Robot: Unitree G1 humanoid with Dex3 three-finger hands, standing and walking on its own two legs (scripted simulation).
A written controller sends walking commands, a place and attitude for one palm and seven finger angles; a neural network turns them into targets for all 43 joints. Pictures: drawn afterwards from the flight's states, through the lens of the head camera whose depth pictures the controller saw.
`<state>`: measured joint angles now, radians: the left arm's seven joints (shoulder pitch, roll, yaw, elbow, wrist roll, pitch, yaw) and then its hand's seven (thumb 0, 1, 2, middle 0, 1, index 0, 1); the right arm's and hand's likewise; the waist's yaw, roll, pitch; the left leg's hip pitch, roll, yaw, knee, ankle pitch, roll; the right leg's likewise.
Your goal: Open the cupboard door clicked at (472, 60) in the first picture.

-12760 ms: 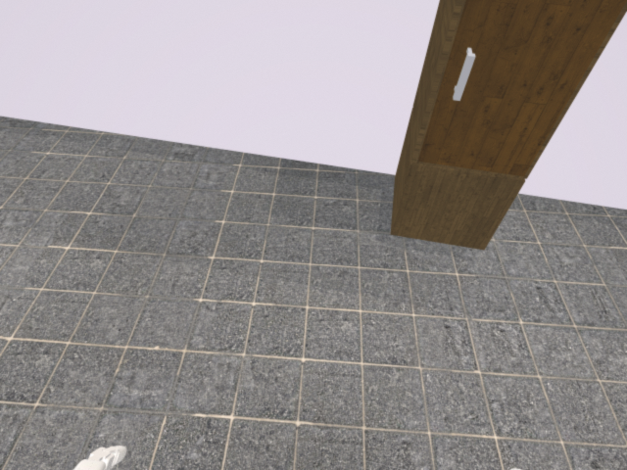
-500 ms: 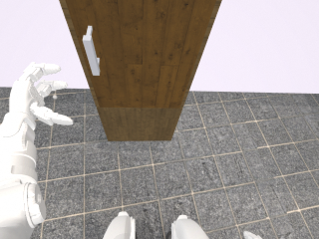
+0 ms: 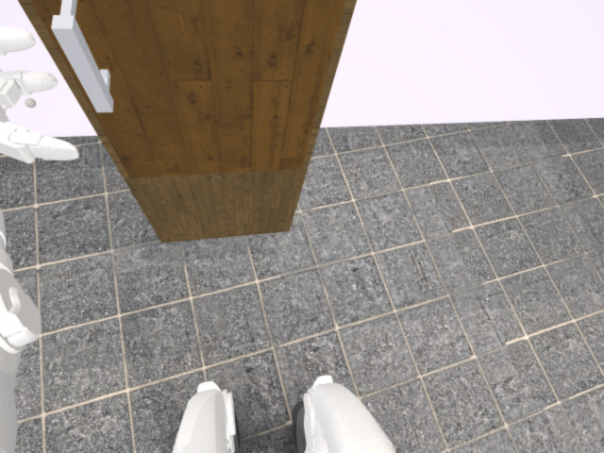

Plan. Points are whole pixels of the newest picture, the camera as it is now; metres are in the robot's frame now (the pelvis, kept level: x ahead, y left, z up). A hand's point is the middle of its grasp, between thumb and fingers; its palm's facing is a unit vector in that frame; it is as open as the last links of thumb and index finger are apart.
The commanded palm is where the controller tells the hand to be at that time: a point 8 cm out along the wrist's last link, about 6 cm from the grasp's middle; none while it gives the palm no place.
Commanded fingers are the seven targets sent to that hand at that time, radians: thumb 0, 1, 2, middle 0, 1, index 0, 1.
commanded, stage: move the hooked fingers beside the handle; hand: left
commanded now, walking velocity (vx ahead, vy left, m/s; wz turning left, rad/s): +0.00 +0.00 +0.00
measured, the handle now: (88, 56) +0.59 +0.21 +0.07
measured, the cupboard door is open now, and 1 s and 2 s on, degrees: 0 0 0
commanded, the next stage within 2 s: slide the fingers in behind the handle in 0.88 s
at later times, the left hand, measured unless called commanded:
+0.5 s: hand (2, 92) +0.53 +0.29 +0.08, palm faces +0.06 -1.00 -0.01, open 14.0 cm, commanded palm +0.51 +0.31 +0.07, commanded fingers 0.00 -0.50 0.30 -0.30 -1.20 -0.30 -1.20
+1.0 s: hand (20, 101) +0.52 +0.27 +0.08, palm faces +0.05 -1.00 -0.02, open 14.0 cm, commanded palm +0.51 +0.30 +0.07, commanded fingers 0.00 -0.50 0.30 -0.30 -1.20 -0.30 -1.20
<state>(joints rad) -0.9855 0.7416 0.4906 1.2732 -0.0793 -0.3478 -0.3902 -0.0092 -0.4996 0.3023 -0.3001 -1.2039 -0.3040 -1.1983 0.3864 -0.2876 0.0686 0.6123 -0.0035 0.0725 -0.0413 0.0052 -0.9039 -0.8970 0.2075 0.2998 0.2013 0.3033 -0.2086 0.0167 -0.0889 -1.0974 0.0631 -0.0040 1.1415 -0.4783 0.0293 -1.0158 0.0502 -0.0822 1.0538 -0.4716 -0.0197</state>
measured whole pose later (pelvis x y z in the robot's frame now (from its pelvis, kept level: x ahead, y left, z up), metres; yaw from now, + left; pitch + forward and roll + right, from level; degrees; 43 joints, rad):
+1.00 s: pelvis +0.00 +0.02 +0.00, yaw -1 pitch +25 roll -6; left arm -0.98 0.73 0.49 1.25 -0.07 -0.36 -0.37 -0.01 -0.50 0.30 -0.30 -1.20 -0.30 -1.20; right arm 0.40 -0.27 0.08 0.60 -0.02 0.11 -0.02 0.00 -0.90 -0.90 0.21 0.30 0.20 0.30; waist -0.21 0.03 -0.09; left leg -1.10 0.06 0.00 1.14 -0.48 0.05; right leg -1.01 0.05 -0.08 1.03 -0.46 0.00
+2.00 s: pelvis +0.01 +0.00 +0.00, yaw +0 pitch +25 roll -5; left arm -0.94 0.55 0.41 1.17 -0.07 -0.40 -0.22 -0.01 -0.50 0.30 -0.29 -1.21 -0.30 -1.20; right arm 0.40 -0.26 0.04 0.61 -0.03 0.10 0.02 0.00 -0.91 -0.90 0.21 0.30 0.20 0.30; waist -0.19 0.03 -0.11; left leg -1.07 0.06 0.00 1.13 -0.50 0.03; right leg -0.99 0.05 -0.07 1.04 -0.49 -0.02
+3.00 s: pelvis +0.01 +0.00 +0.00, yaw +0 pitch +25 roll -4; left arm -0.99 0.54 0.39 1.22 -0.06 -0.40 -0.18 -0.01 -0.06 0.49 -0.33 -1.25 -0.33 -1.25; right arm 0.40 -0.26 0.05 0.63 -0.03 0.08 0.02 0.00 -0.91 -0.90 0.21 0.30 0.20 0.30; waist -0.20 0.04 -0.11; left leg -1.10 0.06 -0.01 1.15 -0.49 0.03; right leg -1.02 0.05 -0.08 1.06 -0.49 -0.02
